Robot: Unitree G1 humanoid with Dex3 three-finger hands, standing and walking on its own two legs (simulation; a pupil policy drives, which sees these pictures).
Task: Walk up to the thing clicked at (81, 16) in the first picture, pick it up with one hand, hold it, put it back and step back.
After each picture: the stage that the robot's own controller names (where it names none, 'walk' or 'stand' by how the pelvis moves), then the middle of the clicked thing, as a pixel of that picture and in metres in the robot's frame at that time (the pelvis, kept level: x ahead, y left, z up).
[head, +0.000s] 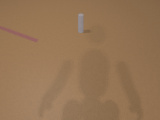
stand; (80, 23) +1.71 +0.04 -0.66
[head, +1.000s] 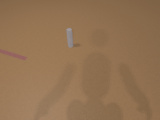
walk; (69, 38) +1.56 +0.29 -0.65
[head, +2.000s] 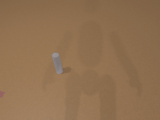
walk; (57, 63) +1.03 +0.34 -0.65
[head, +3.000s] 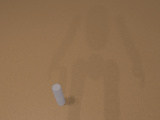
walk; (59, 95) +0.66 +0.27 -0.65
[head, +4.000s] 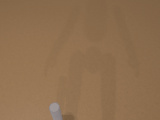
stand; (56, 114) +0.46 +0.22 -0.63
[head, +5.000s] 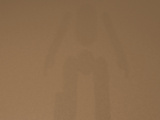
stand; out of the picture +0.38 +0.21 -0.65
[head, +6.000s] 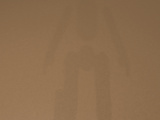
stand; out of the picture +0.37 +0.22 -0.65
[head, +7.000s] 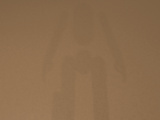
stand; out of the picture +0.39 +0.22 -0.66
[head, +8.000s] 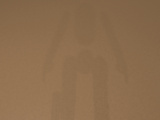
stand; out of the picture +0.39 +0.23 -0.66
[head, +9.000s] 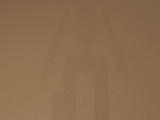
stand; out of the picture +0.39 +0.23 -0.66
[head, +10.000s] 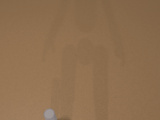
go down; (51, 119) +0.40 +0.22 -0.65
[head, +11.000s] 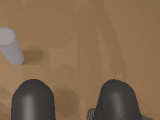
go down; (11, 49) +0.46 +0.28 -0.23
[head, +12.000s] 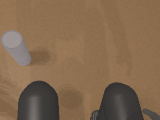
close in; (19, 51) +0.46 +0.27 -0.25
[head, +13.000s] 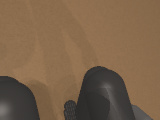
close in; out of the picture +0.43 +0.32 -0.16
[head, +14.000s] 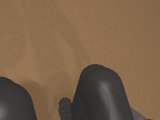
lift; out of the picture +0.43 +0.32 -0.16
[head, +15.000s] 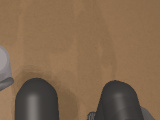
lift; out of the picture +0.33 +0.28 -0.06
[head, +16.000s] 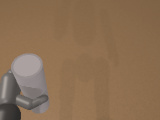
hold; (34, 88) +0.31 +0.16 +0.07
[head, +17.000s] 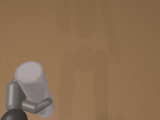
hold; (39, 94) +0.31 +0.16 +0.02
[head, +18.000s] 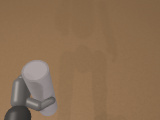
crouch; (43, 92) +0.32 +0.15 +0.01
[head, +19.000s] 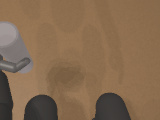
crouch; (16, 53) +0.43 +0.21 -0.05
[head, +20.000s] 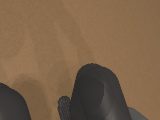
lower; out of the picture +0.42 +0.31 -0.17
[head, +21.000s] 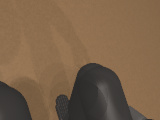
lower; out of the picture +0.43 +0.32 -0.16
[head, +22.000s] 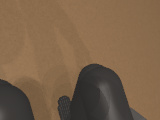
lower; out of the picture +0.42 +0.32 -0.16
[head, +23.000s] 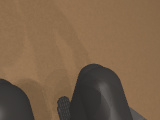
lower; out of the picture +0.41 +0.32 -0.16
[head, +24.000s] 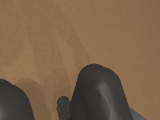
loosen; out of the picture +0.42 +0.30 -0.16
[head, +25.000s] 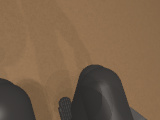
withdraw; out of the picture +0.41 +0.30 -0.16
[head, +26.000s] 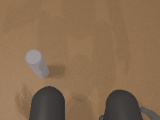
walk; (38, 65) +0.45 +0.24 -0.31
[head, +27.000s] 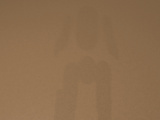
stand; out of the picture +0.38 +0.19 -0.59
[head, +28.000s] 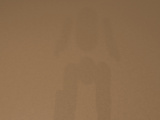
stand; out of the picture +0.38 +0.20 -0.60
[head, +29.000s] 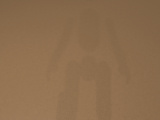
stand; out of the picture +0.39 +0.19 -0.63
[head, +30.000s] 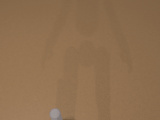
walk; (57, 119) +0.41 +0.20 -0.64
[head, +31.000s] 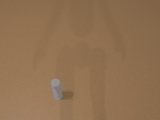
walk; (57, 89) +0.59 +0.21 -0.64
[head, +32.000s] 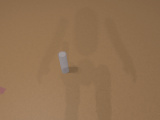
walk; (63, 63) +0.91 +0.24 -0.64
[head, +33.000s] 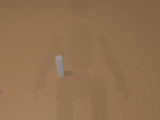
stand; (59, 66) +1.00 +0.24 -0.65
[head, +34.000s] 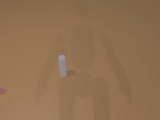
stand; (62, 66) +1.02 +0.22 -0.66
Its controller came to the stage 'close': yes
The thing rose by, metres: 0.68
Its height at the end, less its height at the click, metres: +0.00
